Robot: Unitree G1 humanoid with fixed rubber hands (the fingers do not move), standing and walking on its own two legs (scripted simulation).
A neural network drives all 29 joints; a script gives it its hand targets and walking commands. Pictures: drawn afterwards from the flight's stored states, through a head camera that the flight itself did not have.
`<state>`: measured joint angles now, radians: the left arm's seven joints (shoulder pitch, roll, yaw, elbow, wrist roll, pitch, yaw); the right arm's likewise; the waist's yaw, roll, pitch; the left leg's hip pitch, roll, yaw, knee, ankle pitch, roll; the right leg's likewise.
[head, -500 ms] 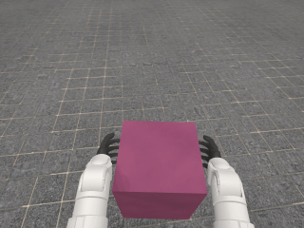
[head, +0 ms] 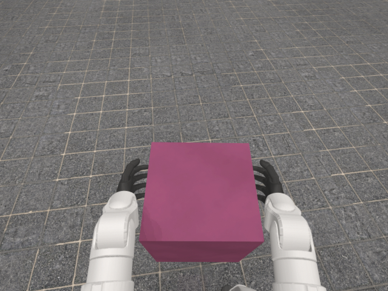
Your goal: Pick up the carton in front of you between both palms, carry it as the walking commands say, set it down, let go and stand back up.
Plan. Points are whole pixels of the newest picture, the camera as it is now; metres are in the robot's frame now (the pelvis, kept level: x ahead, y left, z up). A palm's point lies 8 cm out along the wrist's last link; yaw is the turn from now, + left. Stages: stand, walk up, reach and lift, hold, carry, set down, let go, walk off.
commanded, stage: carry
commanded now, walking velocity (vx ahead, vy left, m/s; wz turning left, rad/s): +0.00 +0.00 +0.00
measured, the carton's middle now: (198, 207) +0.30 +0.00 -0.04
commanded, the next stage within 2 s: none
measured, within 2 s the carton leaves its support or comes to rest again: neither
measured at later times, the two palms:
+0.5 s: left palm (146, 129) +0.48 +0.14 +0.03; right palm (259, 126) +0.49 -0.16 +0.04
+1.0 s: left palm (149, 123) +0.51 +0.14 +0.02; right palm (258, 124) +0.52 -0.16 +0.02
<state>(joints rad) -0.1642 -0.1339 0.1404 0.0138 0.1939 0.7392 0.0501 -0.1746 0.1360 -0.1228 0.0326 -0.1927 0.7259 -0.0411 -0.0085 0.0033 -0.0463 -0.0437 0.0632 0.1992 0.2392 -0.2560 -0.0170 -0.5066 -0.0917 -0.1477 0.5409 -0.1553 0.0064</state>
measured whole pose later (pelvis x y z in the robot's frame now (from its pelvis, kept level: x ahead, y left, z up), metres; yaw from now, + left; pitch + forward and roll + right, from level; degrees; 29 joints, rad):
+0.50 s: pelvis +0.20 -0.02 -0.01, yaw +1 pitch +3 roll +0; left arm -0.20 -0.14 0.15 0.10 0.22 0.74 0.05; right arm -0.20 0.14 -0.16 0.09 -0.22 0.72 -0.03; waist 0.01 -0.02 -0.07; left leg -0.29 0.05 0.18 0.47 -0.23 0.02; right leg -0.20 -0.07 -0.20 0.47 -0.32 0.00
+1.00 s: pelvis +0.23 -0.02 -0.02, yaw +1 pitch +4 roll +0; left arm -0.21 -0.14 0.16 0.13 0.23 0.74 0.04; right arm -0.20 0.14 -0.16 0.12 -0.23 0.72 -0.03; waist 0.00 -0.01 -0.09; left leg -0.30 0.06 0.18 0.56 -0.32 0.01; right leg -0.20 -0.07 -0.18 0.53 -0.39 0.01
